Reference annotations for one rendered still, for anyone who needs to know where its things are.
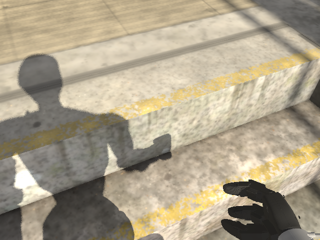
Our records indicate stairs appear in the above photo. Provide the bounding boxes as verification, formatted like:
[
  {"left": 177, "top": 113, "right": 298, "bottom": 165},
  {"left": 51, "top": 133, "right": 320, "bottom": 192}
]
[{"left": 0, "top": 58, "right": 320, "bottom": 240}]

